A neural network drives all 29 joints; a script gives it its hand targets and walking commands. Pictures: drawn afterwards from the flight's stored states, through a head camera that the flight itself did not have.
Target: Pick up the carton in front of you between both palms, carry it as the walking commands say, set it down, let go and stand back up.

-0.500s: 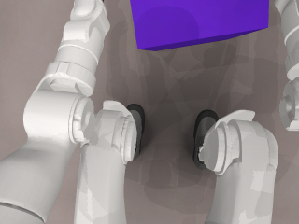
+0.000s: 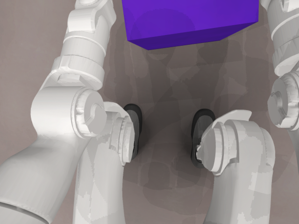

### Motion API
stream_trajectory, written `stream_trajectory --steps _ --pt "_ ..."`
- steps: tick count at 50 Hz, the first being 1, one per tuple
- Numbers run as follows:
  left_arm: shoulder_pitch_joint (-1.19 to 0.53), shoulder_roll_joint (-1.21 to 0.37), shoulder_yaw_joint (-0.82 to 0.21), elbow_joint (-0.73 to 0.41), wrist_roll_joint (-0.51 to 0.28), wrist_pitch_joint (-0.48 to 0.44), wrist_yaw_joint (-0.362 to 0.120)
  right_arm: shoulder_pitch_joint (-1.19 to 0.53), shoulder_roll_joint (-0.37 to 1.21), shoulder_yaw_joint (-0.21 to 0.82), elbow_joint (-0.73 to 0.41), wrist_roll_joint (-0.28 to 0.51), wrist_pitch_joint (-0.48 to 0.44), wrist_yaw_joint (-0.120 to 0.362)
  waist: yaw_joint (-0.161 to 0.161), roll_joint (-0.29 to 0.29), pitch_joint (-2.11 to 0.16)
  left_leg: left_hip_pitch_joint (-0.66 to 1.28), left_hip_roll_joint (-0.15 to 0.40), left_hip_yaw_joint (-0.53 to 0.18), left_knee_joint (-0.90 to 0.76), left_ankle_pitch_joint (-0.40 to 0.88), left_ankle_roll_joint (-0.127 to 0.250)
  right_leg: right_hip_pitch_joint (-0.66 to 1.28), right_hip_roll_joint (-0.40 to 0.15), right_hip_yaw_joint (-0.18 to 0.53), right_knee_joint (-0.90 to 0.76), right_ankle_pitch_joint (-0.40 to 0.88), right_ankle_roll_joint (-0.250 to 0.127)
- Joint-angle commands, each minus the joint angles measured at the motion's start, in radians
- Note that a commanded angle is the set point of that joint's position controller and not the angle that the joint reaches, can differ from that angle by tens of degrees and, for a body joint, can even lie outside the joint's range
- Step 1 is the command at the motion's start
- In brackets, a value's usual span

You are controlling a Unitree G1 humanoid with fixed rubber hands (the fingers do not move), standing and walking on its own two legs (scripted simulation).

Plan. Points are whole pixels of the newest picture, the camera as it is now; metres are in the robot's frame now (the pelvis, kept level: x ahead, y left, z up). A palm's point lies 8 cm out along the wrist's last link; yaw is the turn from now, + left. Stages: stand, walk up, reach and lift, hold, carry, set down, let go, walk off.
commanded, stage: reach and lift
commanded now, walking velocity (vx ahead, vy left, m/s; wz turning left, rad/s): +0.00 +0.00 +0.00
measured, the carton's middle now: out of the picture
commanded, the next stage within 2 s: none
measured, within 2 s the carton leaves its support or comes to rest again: leaves its support in 0.04 s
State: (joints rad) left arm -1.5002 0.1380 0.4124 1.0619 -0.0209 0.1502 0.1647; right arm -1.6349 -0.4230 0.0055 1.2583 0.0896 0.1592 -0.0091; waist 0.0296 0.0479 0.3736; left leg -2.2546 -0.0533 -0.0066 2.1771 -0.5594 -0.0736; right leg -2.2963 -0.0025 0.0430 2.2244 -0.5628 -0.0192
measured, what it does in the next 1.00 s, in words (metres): rises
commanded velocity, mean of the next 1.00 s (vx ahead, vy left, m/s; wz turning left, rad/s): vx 0.00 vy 0.00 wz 0.00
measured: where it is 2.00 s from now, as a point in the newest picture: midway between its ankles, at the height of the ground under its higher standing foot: (163, 144)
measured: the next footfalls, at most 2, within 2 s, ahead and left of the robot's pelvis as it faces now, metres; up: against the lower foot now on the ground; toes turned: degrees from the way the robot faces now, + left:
none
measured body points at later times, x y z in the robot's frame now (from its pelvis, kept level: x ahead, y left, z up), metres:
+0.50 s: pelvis +0.00 +0.02 +0.08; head +0.27 -0.04 +0.43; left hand +0.52 +0.11 +0.00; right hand +0.52 -0.19 +0.00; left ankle +0.12 +0.14 -0.33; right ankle +0.11 -0.12 -0.33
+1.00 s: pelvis +0.03 +0.02 +0.19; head +0.24 -0.03 +0.59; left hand +0.49 +0.12 +0.15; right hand +0.48 -0.18 +0.14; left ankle +0.12 +0.14 -0.33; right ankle +0.11 -0.12 -0.33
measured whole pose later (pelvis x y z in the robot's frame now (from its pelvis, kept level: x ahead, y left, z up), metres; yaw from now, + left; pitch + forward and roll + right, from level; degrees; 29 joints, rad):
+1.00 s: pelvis +0.03 +0.02 +0.19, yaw -5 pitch +39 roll +2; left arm -0.82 -0.12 0.50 0.55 0.18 0.37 0.10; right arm -0.89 -0.02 -0.36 0.66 -0.21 0.42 0.01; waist 0.02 0.03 -0.22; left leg -1.74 -0.05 -0.04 1.57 -0.51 -0.04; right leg -1.77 0.04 0.06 1.57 -0.48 0.03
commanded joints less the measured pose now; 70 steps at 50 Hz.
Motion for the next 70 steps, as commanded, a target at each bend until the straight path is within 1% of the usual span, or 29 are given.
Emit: stream_trajectory --steps 1,2,4,7,9,10,11,13,15,17,19,20,22,24,25,28,31,33,35,38,43,45,49,56,62,70 --pt "-0.442 -0.904 -0.259 -0.179 -0.049 0.020 -0.268 -0.375 0.987 0.118 -0.269 0.043 -0.003 0.258 0.016 -0.118 -1.150 0.506 -0.097 0.126 -0.098 0.322 0.046 0.575 0.089 -0.053 -0.186 0.333 0.007" --pt "-0.443 -0.936 -0.279 -0.191 -0.065 0.024 -0.271 -0.381 1.009 0.131 -0.301 0.054 -0.002 0.257 0.012 -0.114 -1.208 0.516 -0.098 0.129 -0.094 0.352 0.045 0.607 0.091 -0.055 -0.184 0.368 0.008" --pt "-0.446 -0.995 -0.333 -0.224 -0.107 0.031 -0.273 -0.401 1.046 0.169 -0.380 0.081 -0.004 0.248 -0.001 -0.124 -1.347 0.532 -0.098 0.132 -0.088 0.410 0.039 0.706 0.092 -0.059 -0.181 0.448 0.011" --pt "-0.451 -1.078 -0.421 -0.318 -0.166 0.053 -0.271 -0.443 1.105 0.227 -0.540 0.097 0.011 0.220 -0.027 -0.172 -1.626 0.541 -0.104 0.138 -0.097 0.476 0.026 0.945 0.100 -0.065 -0.183 0.600 0.012" --pt "-0.469 -1.099 -0.468 -0.389 -0.184 0.078 -0.278 -0.448 1.153 0.251 -0.645 0.092 0.036 0.202 -0.038 -0.198 -1.784 0.509 -0.112 0.145 -0.122 0.478 0.020 1.106 0.107 -0.073 -0.191 0.687 0.013" --pt "-0.484 -1.109 -0.488 -0.420 -0.184 0.091 -0.281 -0.425 1.175 0.255 -0.673 0.079 0.054 0.195 -0.055 -0.209 -1.827 0.483 -0.116 0.148 -0.138 0.460 0.019 1.151 0.112 -0.077 -0.203 0.711 0.016" --pt "-0.488 -1.115 -0.510 -0.458 -0.176 0.101 -0.280 -0.401 1.212 0.257 -0.691 0.067 0.070 0.187 -0.055 -0.205 -1.852 0.476 -0.121 0.151 -0.155 0.450 0.019 1.163 0.118 -0.084 -0.217 0.700 0.021" --pt "-0.490 -1.112 -0.530 -0.520 -0.154 0.119 -0.276 -0.336 1.261 0.250 -0.690 0.043 0.105 0.181 -0.053 -0.192 -1.840 0.504 -0.126 0.150 -0.195 0.409 0.023 1.108 0.129 -0.098 -0.259 0.617 0.029" --pt "-0.464 -1.107 -0.520 -0.519 -0.114 0.136 -0.271 -0.276 1.302 0.226 -0.643 0.017 0.134 0.188 -0.032 -0.176 -1.737 0.536 -0.127 0.143 -0.245 0.328 0.030 0.970 0.136 -0.109 -0.311 0.469 0.034" --pt "-0.407 -1.100 -0.460 -0.451 -0.046 0.155 -0.268 -0.221 1.325 0.172 -0.546 -0.025 0.155 0.204 0.001 -0.167 -1.558 0.531 -0.126 0.136 -0.303 0.221 0.037 0.810 0.138 -0.114 -0.370 0.296 0.037" --pt "-0.362 -1.089 -0.368 -0.379 0.035 0.175 -0.271 -0.187 1.332 0.092 -0.448 -0.079 0.173 0.225 0.033 -0.164 -1.402 0.514 -0.124 0.128 -0.357 0.129 0.046 0.697 0.140 -0.109 -0.429 0.147 0.035" --pt "-0.348 -1.085 -0.327 -0.348 0.071 0.184 -0.275 -0.181 1.329 0.053 -0.409 -0.105 0.179 0.234 0.045 -0.161 -1.349 0.508 -0.124 0.125 -0.379 0.102 0.050 0.663 0.142 -0.106 -0.453 0.098 0.032" --pt "-0.337 -1.093 -0.283 -0.322 0.112 0.193 -0.283 -0.175 1.325 -0.005 -0.370 -0.145 0.185 0.245 0.047 -0.154 -1.318 0.523 -0.123 0.119 -0.420 0.078 0.054 0.647 0.145 -0.102 -0.496 0.057 0.027" --pt "-0.337 -1.109 -0.267 -0.312 0.130 0.196 -0.291 -0.166 1.320 -0.051 -0.348 -0.177 0.185 0.249 0.032 -0.138 -1.329 0.544 -0.124 0.113 -0.457 0.076 0.051 0.663 0.148 -0.102 -0.528 0.062 0.022" --pt "-0.337 -1.115 -0.263 -0.312 0.134 0.197 -0.297 -0.160 1.313 -0.072 -0.346 -0.192 0.184 0.251 0.020 -0.127 -1.343 0.554 -0.125 0.111 -0.472 0.078 0.049 0.676 0.148 -0.102 -0.541 0.070 0.020" --pt "-0.329 -1.165 -0.296 -0.318 0.122 0.204 -0.310 -0.134 1.312 -0.103 -0.354 -0.224 0.182 0.249 -0.024 -0.082 -1.402 0.608 -0.129 0.105 -0.520 0.094 0.036 0.726 0.150 -0.111 -0.582 0.106 0.012" --pt "-0.305 -1.215 -0.347 -0.341 0.100 0.216 -0.323 -0.117 1.333 -0.086 -0.400 -0.226 0.186 0.254 -0.048 -0.048 -1.487 0.681 -0.133 0.105 -0.556 0.134 0.026 0.788 0.154 -0.119 -0.614 0.156 0.009" --pt "-0.281 -1.244 -0.390 -0.365 0.082 0.224 -0.330 -0.107 1.356 -0.050 -0.449 -0.210 0.192 0.258 -0.052 -0.038 -1.550 0.732 -0.136 0.106 -0.577 0.171 0.022 0.842 0.156 -0.122 -0.632 0.197 0.011" --pt "-0.250 -1.266 -0.433 -0.389 0.064 0.231 -0.335 -0.095 1.383 -0.002 -0.501 -0.186 0.200 0.262 -0.050 -0.040 -1.604 0.778 -0.136 0.105 -0.597 0.208 0.021 0.902 0.158 -0.121 -0.650 0.238 0.015" --pt "-0.194 -1.286 -0.491 -0.424 0.039 0.242 -0.340 -0.064 1.427 0.076 -0.569 -0.145 0.214 0.266 -0.038 -0.059 -1.653 0.837 -0.136 0.100 -0.631 0.255 0.022 0.985 0.160 -0.115 -0.679 0.289 0.025" --pt "-0.085 -1.300 -0.545 -0.441 0.021 0.251 -0.346 0.012 1.488 0.165 -0.626 -0.103 0.232 0.263 -0.014 -0.095 -1.621 0.898 -0.134 0.086 -0.697 0.277 0.029 1.087 0.162 -0.100 -0.744 0.318 0.041" --pt "-0.042 -1.302 -0.549 -0.434 0.024 0.251 -0.349 0.049 1.506 0.177 -0.627 -0.103 0.233 0.259 -0.008 -0.106 -1.585 0.916 -0.133 0.079 -0.727 0.274 0.031 1.119 0.163 -0.094 -0.776 0.318 0.044" --pt "0.037 -1.311 -0.546 -0.415 0.035 0.244 -0.354 0.131 1.528 0.174 -0.615 -0.121 0.227 0.243 -0.011 -0.113 -1.498 0.948 -0.133 0.065 -0.793 0.262 0.035 1.185 0.163 -0.079 -0.846 0.315 0.044" --pt "0.161 -1.320 -0.534 -0.387 0.062 0.228 -0.363 0.263 1.543 0.145 -0.607 -0.163 0.207 0.225 -0.027 -0.085 -1.359 1.053 -0.131 0.037 -0.928 0.246 0.040 1.306 0.161 -0.049 -0.982 0.305 0.032" --pt "0.267 -1.330 -0.546 -0.389 0.082 0.220 -0.368 0.354 1.558 0.158 -0.635 -0.173 0.198 0.226 -0.025 -0.065 -1.282 1.183 -0.123 0.012 -1.050 0.260 0.051 1.434 0.155 -0.025 -1.096 0.320 0.026" --pt "0.422 -1.342 -0.584 -0.417 0.097 0.223 -0.375 0.487 1.568 0.211 -0.695 -0.171 0.201 0.233 -0.022 -0.062 -1.184 1.405 -0.102 -0.025 -1.221 0.328 0.062 1.627 0.142 0.002 -1.260 0.379 0.024"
